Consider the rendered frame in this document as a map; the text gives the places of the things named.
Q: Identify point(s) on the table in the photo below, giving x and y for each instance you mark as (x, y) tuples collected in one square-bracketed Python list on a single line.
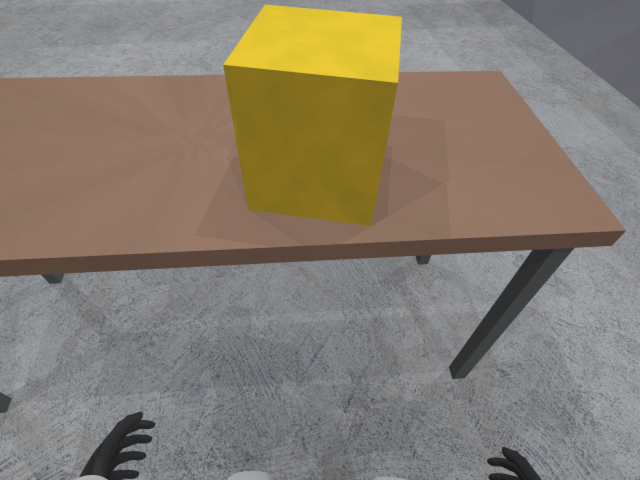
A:
[(142, 172)]

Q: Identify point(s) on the left robot hand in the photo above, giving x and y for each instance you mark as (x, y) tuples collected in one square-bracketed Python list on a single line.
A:
[(107, 456)]

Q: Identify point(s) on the carton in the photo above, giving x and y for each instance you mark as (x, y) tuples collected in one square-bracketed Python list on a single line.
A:
[(311, 94)]

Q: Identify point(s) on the right robot hand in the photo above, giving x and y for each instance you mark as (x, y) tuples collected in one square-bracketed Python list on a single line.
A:
[(515, 463)]

